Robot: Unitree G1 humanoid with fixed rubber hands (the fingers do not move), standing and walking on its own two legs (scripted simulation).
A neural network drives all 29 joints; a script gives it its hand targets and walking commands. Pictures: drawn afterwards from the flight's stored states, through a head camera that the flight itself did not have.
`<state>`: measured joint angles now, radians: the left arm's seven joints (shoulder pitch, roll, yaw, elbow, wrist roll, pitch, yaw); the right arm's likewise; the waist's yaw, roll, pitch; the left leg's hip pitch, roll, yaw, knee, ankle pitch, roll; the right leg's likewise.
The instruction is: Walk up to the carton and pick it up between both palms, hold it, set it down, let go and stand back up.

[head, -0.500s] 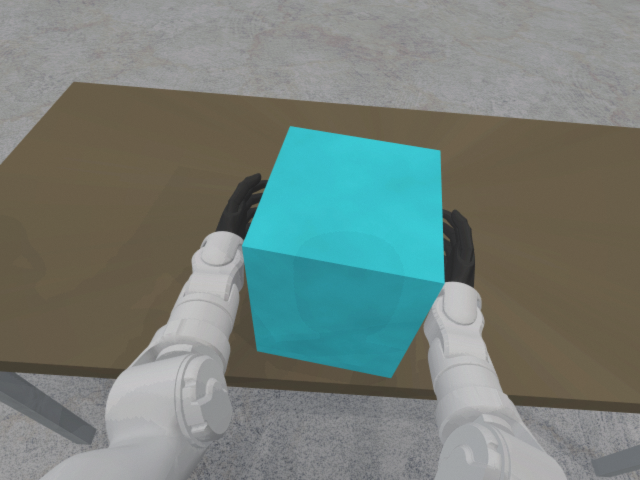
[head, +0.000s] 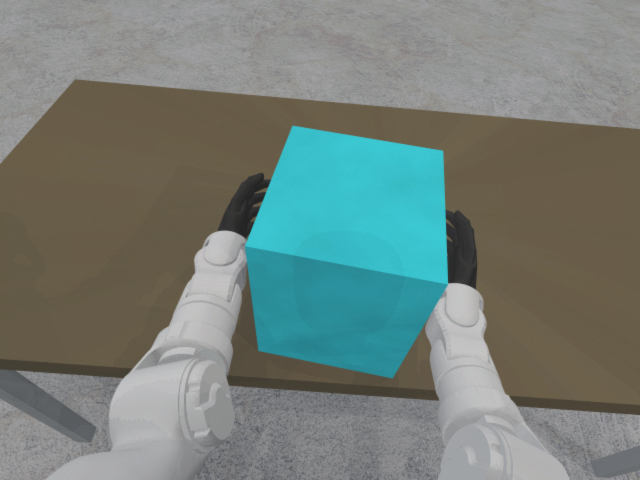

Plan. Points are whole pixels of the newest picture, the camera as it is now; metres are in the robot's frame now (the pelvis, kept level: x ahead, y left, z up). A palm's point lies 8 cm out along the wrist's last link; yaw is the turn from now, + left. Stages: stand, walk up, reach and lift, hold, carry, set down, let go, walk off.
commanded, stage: reach and lift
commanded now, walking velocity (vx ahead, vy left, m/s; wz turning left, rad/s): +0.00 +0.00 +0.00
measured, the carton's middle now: (344, 257) +0.42 -0.05 +0.03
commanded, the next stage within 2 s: none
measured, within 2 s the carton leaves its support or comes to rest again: leaves its support in 0.56 s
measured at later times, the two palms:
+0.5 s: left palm (234, 230) +0.43 +0.10 +0.08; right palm (457, 273) +0.36 -0.18 +0.06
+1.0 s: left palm (245, 217) +0.43 +0.09 +0.10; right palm (467, 273) +0.36 -0.19 +0.07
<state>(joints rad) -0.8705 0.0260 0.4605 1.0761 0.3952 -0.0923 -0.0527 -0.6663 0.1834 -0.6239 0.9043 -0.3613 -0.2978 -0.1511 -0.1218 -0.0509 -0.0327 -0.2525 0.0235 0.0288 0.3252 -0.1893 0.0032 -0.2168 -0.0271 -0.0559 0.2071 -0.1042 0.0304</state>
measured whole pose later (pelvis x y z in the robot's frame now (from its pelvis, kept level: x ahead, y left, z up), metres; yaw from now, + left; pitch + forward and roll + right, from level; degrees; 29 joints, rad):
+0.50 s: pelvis -0.01 -0.01 +0.00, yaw +0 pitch +11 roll -1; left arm -0.87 0.06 0.36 1.15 0.35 -0.16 0.00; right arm -0.69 0.13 -0.58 1.04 -0.32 -0.40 -0.18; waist -0.11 -0.03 -0.12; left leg -0.35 0.04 0.03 0.34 -0.18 -0.01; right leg -0.31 -0.02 -0.07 0.21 -0.08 0.02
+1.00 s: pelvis -0.02 -0.01 +0.00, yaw -2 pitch +15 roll -1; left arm -1.00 0.11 0.24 1.35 0.20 -0.27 0.07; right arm -0.76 0.03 -0.39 1.15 -0.15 -0.44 -0.23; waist -0.08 0.03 -0.20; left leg -0.46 0.04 0.06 0.33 -0.14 0.00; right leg -0.44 -0.01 -0.05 0.21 -0.04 0.01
